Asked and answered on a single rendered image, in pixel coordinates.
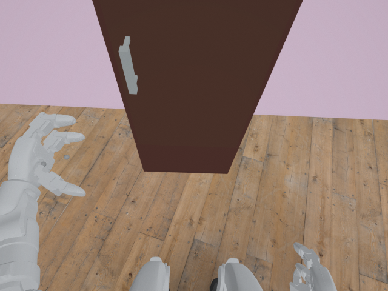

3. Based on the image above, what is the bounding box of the left robot forearm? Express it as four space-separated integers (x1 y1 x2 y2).
0 179 41 291

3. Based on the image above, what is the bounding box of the robot right thigh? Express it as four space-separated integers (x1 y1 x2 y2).
218 263 263 291

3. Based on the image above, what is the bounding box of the right robot hand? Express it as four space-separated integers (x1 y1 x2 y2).
289 242 337 291

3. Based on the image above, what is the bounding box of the left robot hand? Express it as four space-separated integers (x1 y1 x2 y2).
8 112 86 196

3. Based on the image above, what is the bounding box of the handle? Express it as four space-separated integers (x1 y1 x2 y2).
119 36 138 94

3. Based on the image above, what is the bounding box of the left robot shin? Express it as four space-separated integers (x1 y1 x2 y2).
150 256 162 262

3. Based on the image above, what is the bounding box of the cupboard door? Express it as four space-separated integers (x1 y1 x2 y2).
99 0 296 148

